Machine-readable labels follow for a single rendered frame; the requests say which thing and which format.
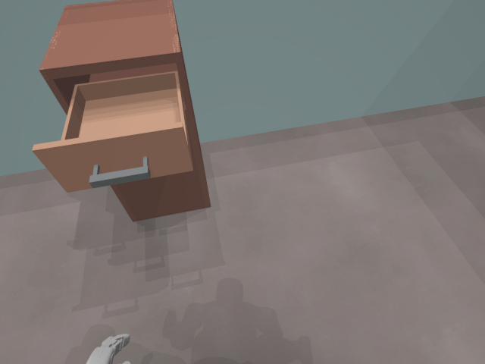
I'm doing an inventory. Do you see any drawer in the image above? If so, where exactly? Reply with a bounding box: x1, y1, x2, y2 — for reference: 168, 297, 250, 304
32, 71, 193, 193

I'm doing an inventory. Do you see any cabinet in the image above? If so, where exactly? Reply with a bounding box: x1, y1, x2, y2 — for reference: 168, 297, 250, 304
39, 0, 211, 222

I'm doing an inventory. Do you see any handle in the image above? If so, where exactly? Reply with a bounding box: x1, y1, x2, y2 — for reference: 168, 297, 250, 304
89, 156, 150, 188

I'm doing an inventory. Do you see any robot left hand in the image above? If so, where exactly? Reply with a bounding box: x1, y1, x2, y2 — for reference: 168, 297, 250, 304
86, 334, 131, 364

